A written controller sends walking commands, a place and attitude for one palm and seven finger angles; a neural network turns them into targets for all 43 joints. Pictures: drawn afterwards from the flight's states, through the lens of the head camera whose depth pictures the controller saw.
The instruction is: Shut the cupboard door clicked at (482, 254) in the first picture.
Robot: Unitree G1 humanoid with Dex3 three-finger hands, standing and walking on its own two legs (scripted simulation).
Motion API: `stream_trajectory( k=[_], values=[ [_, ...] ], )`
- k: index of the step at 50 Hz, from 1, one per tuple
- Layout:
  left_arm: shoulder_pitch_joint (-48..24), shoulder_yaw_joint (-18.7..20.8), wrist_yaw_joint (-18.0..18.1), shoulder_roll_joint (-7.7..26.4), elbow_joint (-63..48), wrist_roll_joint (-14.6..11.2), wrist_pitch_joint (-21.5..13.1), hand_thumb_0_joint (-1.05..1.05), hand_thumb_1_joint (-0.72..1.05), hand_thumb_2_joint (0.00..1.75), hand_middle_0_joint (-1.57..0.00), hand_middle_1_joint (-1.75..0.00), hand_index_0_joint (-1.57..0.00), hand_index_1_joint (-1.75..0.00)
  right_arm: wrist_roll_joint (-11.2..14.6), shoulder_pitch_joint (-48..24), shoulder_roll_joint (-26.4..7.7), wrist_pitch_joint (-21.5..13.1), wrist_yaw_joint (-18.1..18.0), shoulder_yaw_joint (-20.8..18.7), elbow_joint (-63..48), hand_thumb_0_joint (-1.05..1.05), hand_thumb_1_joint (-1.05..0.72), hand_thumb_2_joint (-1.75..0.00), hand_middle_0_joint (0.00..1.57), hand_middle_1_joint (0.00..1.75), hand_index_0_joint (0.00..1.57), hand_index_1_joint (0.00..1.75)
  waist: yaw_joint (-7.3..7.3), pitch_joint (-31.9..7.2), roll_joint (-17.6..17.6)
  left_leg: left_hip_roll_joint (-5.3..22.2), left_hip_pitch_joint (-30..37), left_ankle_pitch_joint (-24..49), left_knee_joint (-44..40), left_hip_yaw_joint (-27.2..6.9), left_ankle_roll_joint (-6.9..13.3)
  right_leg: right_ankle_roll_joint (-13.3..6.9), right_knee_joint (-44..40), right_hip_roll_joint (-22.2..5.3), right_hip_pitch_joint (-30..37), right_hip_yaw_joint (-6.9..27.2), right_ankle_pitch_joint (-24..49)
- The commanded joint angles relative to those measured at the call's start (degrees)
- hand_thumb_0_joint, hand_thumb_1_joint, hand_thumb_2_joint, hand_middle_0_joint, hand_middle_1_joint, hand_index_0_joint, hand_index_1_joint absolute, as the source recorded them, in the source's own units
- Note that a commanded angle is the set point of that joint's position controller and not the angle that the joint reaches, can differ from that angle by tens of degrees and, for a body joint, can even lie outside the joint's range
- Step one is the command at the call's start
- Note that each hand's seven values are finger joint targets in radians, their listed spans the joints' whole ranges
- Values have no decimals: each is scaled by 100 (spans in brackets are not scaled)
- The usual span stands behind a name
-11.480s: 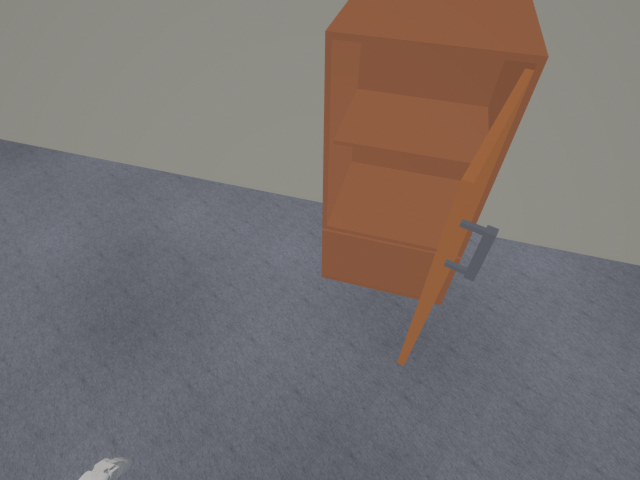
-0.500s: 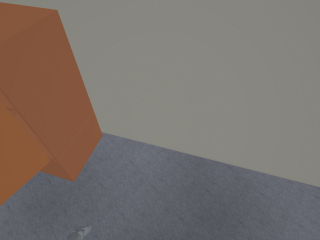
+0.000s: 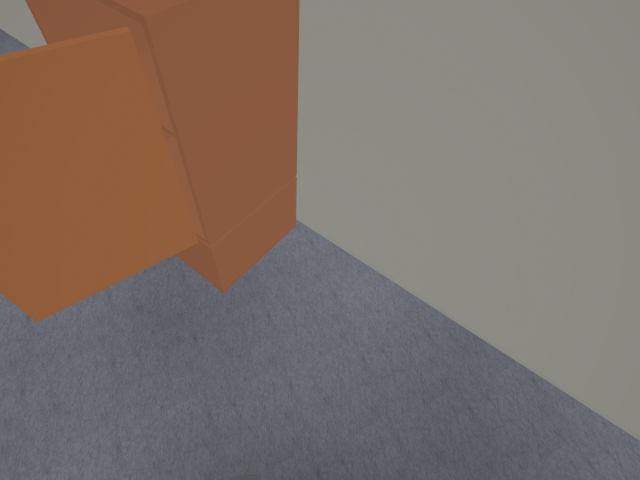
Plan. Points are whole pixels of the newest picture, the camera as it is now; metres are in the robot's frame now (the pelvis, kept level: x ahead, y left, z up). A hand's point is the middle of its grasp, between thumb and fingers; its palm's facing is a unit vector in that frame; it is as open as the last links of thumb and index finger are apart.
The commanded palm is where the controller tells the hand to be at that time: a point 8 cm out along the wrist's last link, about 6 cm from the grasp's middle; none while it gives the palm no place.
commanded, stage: turn to face it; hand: left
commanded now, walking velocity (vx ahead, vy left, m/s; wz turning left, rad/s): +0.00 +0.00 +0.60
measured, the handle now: out of the picture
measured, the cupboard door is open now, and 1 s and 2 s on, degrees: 74 74 74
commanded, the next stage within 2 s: take the last steps up to it in 1.10 s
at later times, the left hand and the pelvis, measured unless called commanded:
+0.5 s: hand out of the picture +0.08 +0.22 -0.12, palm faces +0.28 -0.92 -0.28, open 7.4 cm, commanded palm none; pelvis -0.01 -0.02 +0.01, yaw +16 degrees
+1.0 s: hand out of the picture -0.15 +0.19 -0.17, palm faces +0.58 -0.78 -0.25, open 7.4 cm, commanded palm none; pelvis -0.05 +0.00 +0.00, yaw +33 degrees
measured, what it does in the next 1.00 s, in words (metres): steps on the spot, turning left: right foot, then left foot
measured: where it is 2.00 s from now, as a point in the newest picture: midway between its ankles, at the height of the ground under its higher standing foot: outside the picture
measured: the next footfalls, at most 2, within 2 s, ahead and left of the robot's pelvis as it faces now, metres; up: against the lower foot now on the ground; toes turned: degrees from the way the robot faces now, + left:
right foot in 0.52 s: +0.07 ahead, -0.13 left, +0.00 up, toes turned +17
left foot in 0.94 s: -0.09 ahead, +0.10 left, +0.00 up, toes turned +36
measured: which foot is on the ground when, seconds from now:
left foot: down 0.00-0.52, up 0.54-0.92, down 0.94-1.00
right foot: up 0.00-0.50, down 0.52-0.94, up 0.96-1.00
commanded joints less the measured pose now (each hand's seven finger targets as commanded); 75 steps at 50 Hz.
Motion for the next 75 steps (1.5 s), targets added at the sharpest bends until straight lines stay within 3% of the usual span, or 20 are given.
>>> stream_trajectory(
  k=[1, 7, 16, 23, 24, 26, 27, 31, 41, 44, 46, 47, 49, 50, 54, 60, 66, 71, 73, 75],
  values=[
    [-775, 65, 16, 479, -897, -1, -3, 0, 90, 90, -20, -30, -20, -30, -41, 1210, -1502, -128, -134, -257, -68, 0, -90, -90, 20, 30, 20, 30, -655, -956, 1360, 2254, 1313, 2786, -1866, -2692, 1151, 134, 2407, 388, -1737, 1354, -1452],
    [-283, 128, -31, 562, -451, -31, -57, 0, 90, 90, -20, -30, -20, -30, -23, 189, -1004, -218, -227, -63, -347, 0, -90, -90, 20, 30, 20, 30, -180, -869, 960, 1055, 1178, 3095, -1671, -1707, 844, 240, 2667, 670, -1441, 1622, -18],
    [-991, 63, 77, 560, -796, -74, -61, 0, 90, 90, -20, -30, -20, -30, -72, 621, -1029, -128, -211, -139, -233, 0, -90, -90, 20, 30, 20, 30, -433, -696, 965, 1091, 1302, 3042, -1613, -2757, 1145, 270, 1346, 927, -1152, 1822, -551],
    [-399, 67, 131, 558, -770, -148, -154, 0, 90, 90, -20, -30, -20, -30, -45, 215, -1019, -43, -176, -194, -386, 0, -90, -90, 20, 30, 20, 30, -112, -999, 1076, 637, 357, 2903, -1157, -3074, 847, 77, -915, 1276, 745, 1716, 257],
    [-182, 97, 145, 661, -733, -135, -196, 0, 90, 90, -20, -30, -20, -30, -11, 129, -925, -42, -161, -186, -430, 0, -90, -90, 20, 30, 20, 30, 34, -1032, 815, 391, -133, 2265, -908, -2922, 605, 40, -1754, 1119, 1438, 1773, 812],
    [-57, 236, 189, 1468, -781, 12, -262, 0, 90, 90, -20, -30, -20, -30, 45, 180, -409, -46, -126, -131, -613, 0, -90, -90, 20, 30, 20, 30, 147, -945, -1497, -894, -1870, -1393, 1269, -1120, -219, -936, -2580, -1381, 2243, 3982, 1335],
    [-188, 194, 203, 1403, -862, -26, -221, 0, 90, 90, -20, -30, -20, -30, -21, 104, -708, 4, -129, -209, -585, 0, -90, -90, 20, 30, 20, 30, 69, -740, -838, -583, -1611, -1526, 2360, -1279, -156, -1282, -2536, -1618, 1262, 3748, 1412],
    [-1095, 42, 157, 768, -1048, -34, -234, 0, 90, 90, -20, -30, -20, -30, -72, 498, -591, 186, 20, -228, -241, 0, -90, -90, 20, 30, 20, 30, -449, -106, -781, -227, -1389, -310, 3597, -928, -277, -878, -2474, -470, 239, 2161, 872],
    [157, 162, 98, 1136, -618, 73, -225, 0, 90, 90, -20, -30, -20, -30, 14, -331, -369, 49, 5, 11, -474, 0, -90, -90, 20, 30, 20, 30, 199, -519, -1079, -141, -716, -946, 961, -172, -354, -1112, -1727, -737, 1424, 1647, 2878],
    [97, 188, 86, 1230, -529, 51, -196, 0, 90, 90, -20, -30, -20, -30, 37, 103, -388, -31, -45, 46, -342, 0, -90, -90, 20, 30, 20, 30, 3, -887, -1179, -291, 115, -324, -214, 13, -262, -862, -1170, -655, 1408, 1406, 3432],
    [-9, 139, 64, 1021, -558, -48, -150, 0, 90, 90, -20, -30, -20, -30, 22, 579, -742, -131, -47, -15, -194, 0, -90, -90, 20, 30, 20, 30, -313, -1205, -115, 98, 1551, 1308, -1559, -397, -97, -319, -68, -301, 552, 938, 2492],
    [-15, 56, 36, 603, -746, -90, -114, 0, 90, 90, -20, -30, -20, -30, -29, 761, -1354, -185, -84, -152, -223, 0, -90, -90, 20, 30, 20, 30, -446, -1258, 1642, 1621, 2355, 3395, -1690, -2297, 511, 127, 1077, 474, -1080, 709, -365],
    [-439, -32, 71, 571, -775, -40, -27, 0, 90, 90, -20, -30, -20, -30, -47, 886, -1438, -114, -173, -130, -103, 0, -90, -90, 20, 30, 20, 30, -520, -1005, 1302, 2103, 1791, 4849, -1482, -2086, 1238, 67, 2100, 526, -1166, 1426, -1533],
    [-488, -23, 93, 509, -612, -33, 4, 0, 90, 90, -20, -30, -20, -30, -61, 666, -1210, -154, -238, -62, -82, 0, -90, -90, 20, 30, 20, 30, -453, -857, 1769, 1681, 1492, 4782, -1544, -1945, 1098, 88, 2207, 541, -1130, 1620, -1212],
    [-175, -7, 19, 567, -283, -50, -17, 0, 90, 90, -20, -30, -20, -30, -25, 155, -907, -176, -278, 64, -204, 0, -90, -90, 20, 30, 20, 30, -192, -650, 1084, 1141, 1394, 4137, -1572, -1471, 922, 132, 2434, 711, -1088, 1570, -404],
    [-339, -56, 52, 475, -273, -68, -19, 0, 90, 90, -20, -30, -20, -30, -23, 490, -817, -196, -297, 76, -50, 0, -90, -90, 20, 30, 20, 30, -281, -733, 916, 1203, 1705, 4048, -1657, -1766, 1060, 185, 1731, 807, -984, 1626, -414],
    [-536, -125, -67, 275, -270, 13, -134, 0, 90, 90, -20, -30, -20, -30, -103, 713, -727, -244, -267, 42, 142, 0, -90, -90, 20, 30, 20, 30, -397, -329, 1010, 1191, 1022, -95, -2390, -2433, 1124, -24, 552, 954, -542, 1482, -632],
    [565, -98, -111, 248, 202, 24, -304, 0, 90, 90, -20, -30, -20, -30, -57, 498, -543, -261, -253, 91, 269, 0, -90, -90, 20, 30, 20, 30, 130, -217, 426, 566, -564, -1362, -1653, -1962, 663, -189, -1627, 1134, 1727, 1350, 210],
    [1255, 85, -5, 958, 357, 95, -379, 0, 90, 90, -20, -30, -20, -30, 7, 346, 37, -320, -230, 226, 26, 0, -90, -90, 20, 30, 20, 30, 469, 24, -1744, -469, -2308, -1518, 835, -556, 153, -946, -3189, -842, 2468, 4116, -1888],
    [1028, 67, 48, 838, 280, -9, -427, 0, 90, 90, -20, -30, -20, -30, -89, 77, -374, -279, -120, 70, -19, 0, -90, -90, 20, 30, 20, 30, 279, 487, -879, 1, -2342, -895, 2087, -873, 177, -1291, -3730, -1049, 1241, 4353, -2619]
  ],
)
